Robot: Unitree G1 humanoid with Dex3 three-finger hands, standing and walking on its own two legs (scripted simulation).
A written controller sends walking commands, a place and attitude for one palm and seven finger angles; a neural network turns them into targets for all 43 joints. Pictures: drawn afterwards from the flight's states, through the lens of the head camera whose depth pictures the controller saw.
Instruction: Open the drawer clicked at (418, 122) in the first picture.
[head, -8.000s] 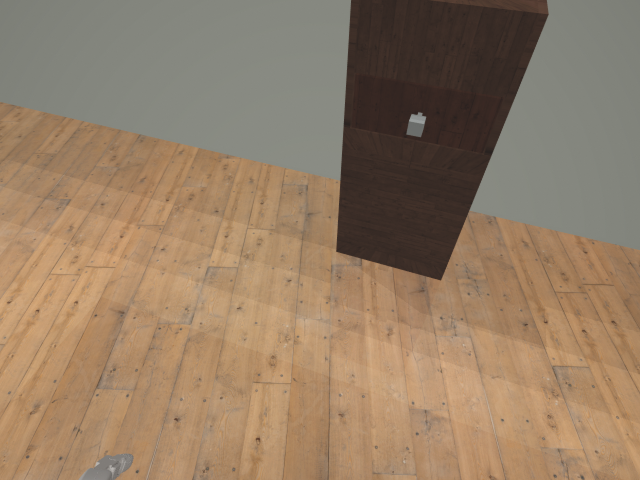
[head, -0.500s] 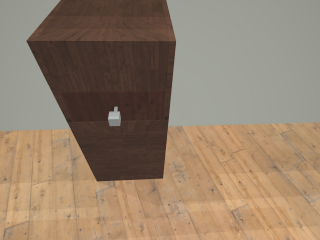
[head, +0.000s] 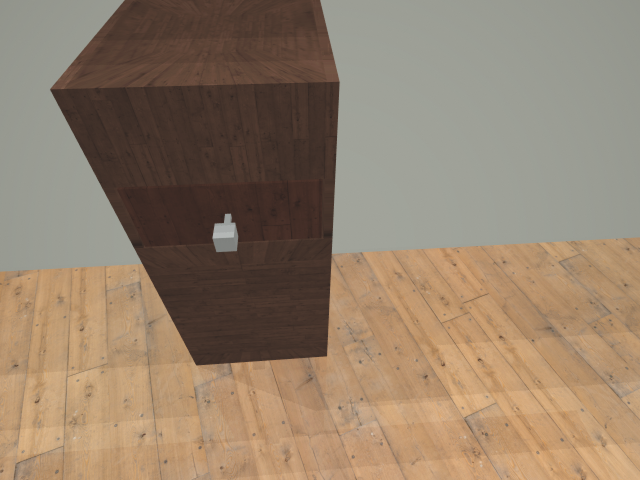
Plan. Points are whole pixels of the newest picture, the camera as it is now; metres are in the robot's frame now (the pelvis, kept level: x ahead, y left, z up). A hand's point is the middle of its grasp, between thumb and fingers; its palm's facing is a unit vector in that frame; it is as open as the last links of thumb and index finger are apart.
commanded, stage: shuffle to correct the standing spot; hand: left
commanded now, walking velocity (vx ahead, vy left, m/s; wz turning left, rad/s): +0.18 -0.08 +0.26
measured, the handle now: (226, 229) +0.58 +0.22 -0.08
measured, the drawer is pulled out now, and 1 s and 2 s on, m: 0.00 0.00 0.00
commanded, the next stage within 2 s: come to a stop and stand still in 0.22 s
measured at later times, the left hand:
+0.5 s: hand out of the picture +0.13 +0.17 -0.17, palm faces +0.11 -0.97 -0.19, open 7.3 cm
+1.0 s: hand out of the picture +0.12 +0.19 -0.18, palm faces +0.20 -0.97 -0.17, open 7.3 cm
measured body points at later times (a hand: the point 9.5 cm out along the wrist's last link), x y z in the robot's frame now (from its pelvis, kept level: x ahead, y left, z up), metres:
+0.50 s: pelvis +0.11 -0.02 +0.00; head +0.16 -0.01 +0.45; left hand +0.13 +0.22 -0.15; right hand +0.08 -0.23 -0.15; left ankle +0.00 +0.08 -0.73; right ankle +0.19 -0.14 -0.70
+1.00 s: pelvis +0.08 +0.00 +0.00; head +0.08 +0.02 +0.44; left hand +0.11 +0.24 -0.16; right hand +0.17 -0.23 -0.14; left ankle +0.09 +0.09 -0.73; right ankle +0.15 -0.14 -0.69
